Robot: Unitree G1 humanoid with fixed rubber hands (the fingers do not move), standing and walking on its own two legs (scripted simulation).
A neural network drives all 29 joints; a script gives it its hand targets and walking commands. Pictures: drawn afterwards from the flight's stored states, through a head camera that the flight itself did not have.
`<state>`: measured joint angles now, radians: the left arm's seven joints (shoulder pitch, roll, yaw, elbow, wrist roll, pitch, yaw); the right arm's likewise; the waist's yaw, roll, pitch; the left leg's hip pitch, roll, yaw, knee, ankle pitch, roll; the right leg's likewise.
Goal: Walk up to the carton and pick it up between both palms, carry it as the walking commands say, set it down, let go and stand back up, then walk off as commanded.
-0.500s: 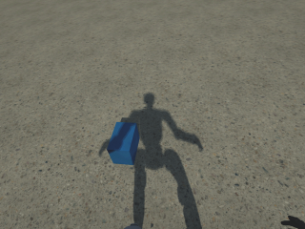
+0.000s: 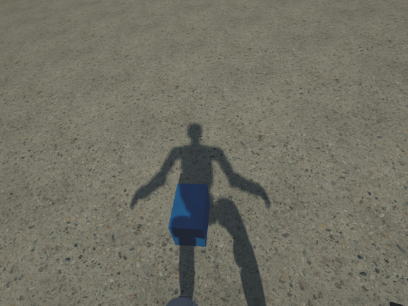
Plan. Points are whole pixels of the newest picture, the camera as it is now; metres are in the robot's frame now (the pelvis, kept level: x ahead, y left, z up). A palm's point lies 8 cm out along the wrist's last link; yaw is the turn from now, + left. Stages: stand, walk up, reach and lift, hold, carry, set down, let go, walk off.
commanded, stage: walk up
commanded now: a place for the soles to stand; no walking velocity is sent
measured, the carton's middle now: (191, 214) +0.68 +0.18 -0.65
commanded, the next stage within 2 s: none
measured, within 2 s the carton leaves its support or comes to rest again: neither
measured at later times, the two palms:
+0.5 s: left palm (35, 254) +0.26 +0.45 -0.08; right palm out of the picture +0.16 -0.20 -0.09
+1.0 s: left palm (47, 247) +0.28 +0.42 -0.07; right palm (330, 275) +0.22 -0.20 -0.06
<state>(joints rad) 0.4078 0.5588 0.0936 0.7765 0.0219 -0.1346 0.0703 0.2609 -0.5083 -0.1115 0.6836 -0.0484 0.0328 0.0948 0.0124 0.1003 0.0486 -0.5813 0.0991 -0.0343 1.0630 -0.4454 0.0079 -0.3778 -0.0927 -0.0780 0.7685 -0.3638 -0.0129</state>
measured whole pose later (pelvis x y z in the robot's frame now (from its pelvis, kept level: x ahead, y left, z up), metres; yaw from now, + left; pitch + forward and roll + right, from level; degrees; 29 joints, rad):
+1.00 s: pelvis +0.14 +0.13 +0.03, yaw -5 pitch -3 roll +0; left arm 0.05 0.40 0.00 1.05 0.01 -0.01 -0.02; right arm 0.06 -0.42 -0.01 1.03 -0.01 -0.05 -0.01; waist 0.01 -0.01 0.07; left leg -0.10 0.00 0.14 0.45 -0.30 0.04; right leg -0.25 0.01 -0.01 0.47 -0.17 -0.02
